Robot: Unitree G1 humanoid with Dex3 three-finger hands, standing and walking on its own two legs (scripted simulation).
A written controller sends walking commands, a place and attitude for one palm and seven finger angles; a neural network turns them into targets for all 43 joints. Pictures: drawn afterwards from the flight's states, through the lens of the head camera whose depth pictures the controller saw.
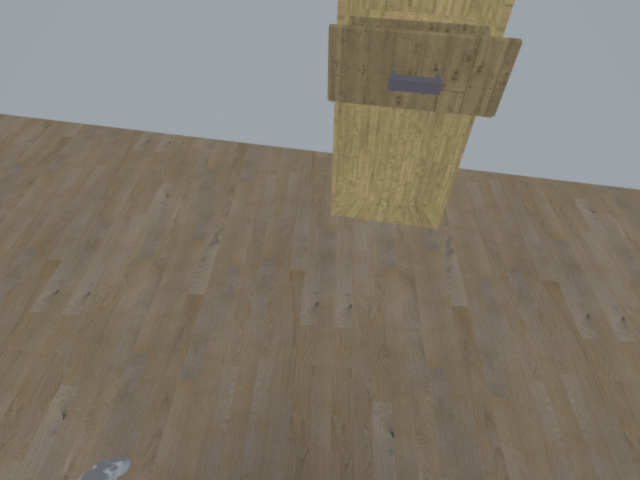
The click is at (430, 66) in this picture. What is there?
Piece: drawer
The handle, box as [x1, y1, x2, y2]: [388, 70, 442, 94]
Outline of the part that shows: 391,71 389,76 388,89 439,94 442,83 439,74 435,74 435,77 431,78 399,75 394,73 395,70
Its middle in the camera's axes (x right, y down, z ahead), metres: +0.22 -0.38 +0.91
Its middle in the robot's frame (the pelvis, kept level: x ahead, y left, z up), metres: +0.95 -0.17 +0.04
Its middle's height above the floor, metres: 0.81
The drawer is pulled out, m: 0.29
